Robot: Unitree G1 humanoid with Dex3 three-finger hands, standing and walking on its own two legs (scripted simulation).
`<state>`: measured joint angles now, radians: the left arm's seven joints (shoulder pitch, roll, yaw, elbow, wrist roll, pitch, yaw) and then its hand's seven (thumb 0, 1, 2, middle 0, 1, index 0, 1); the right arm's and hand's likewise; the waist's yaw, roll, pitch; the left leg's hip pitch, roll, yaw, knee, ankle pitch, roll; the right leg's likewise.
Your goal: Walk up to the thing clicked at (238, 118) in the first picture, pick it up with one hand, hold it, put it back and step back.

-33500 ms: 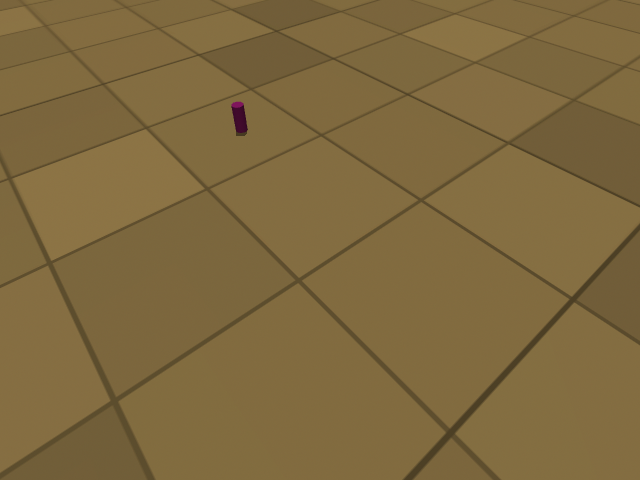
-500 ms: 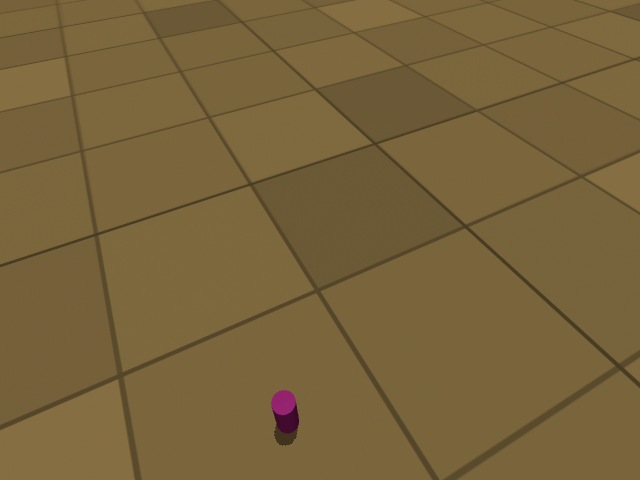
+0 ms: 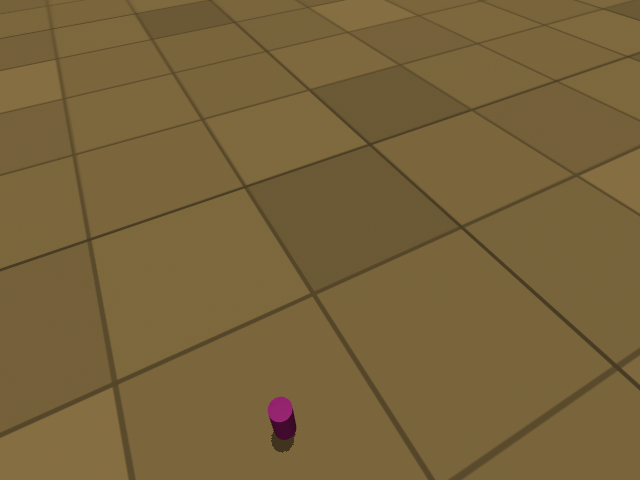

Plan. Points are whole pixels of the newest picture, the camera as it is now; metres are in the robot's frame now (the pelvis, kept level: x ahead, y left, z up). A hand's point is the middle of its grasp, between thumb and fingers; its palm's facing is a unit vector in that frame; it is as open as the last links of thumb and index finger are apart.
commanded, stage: stand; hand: left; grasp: from the side
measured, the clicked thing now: (282, 419) +0.44 +0.15 -0.70
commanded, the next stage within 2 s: step back in 0.34 s
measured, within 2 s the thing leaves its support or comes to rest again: neither
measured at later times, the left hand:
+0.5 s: hand out of the picture +0.06 +0.27 -0.16, palm faces -0.02 -0.93 -0.37, open 7.4 cm
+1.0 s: hand out of the picture +0.01 +0.33 -0.18, palm faces -0.12 -0.93 -0.35, open 7.4 cm
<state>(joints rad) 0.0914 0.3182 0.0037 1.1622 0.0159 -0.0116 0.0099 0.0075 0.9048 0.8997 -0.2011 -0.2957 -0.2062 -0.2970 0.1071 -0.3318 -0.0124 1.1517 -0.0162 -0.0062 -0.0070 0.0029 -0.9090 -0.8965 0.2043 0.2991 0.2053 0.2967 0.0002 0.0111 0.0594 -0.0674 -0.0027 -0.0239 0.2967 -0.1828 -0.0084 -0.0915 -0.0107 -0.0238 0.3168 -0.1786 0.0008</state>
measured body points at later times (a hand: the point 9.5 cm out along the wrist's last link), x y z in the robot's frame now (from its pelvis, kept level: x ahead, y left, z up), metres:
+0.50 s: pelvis -0.03 +0.01 -0.01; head +0.02 +0.01 +0.44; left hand +0.06 +0.32 -0.14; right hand +0.05 -0.30 -0.14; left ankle -0.03 +0.12 -0.73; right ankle +0.00 -0.12 -0.75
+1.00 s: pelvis -0.11 +0.09 -0.02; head -0.03 +0.10 +0.42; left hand +0.02 +0.38 -0.16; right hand -0.04 -0.23 -0.13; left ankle -0.09 +0.14 -0.75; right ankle -0.14 -0.05 -0.72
